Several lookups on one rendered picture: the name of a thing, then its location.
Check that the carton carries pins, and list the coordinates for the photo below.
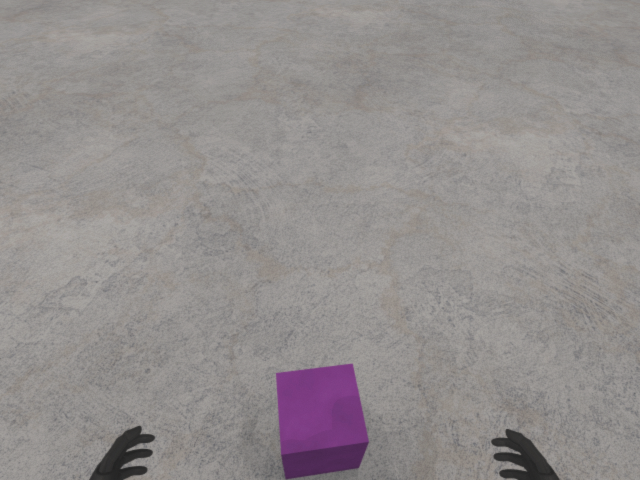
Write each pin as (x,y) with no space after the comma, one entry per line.
(321,422)

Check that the right robot hand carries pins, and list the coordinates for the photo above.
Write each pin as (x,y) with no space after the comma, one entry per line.
(531,459)

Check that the left robot hand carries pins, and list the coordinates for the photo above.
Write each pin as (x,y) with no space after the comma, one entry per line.
(110,466)

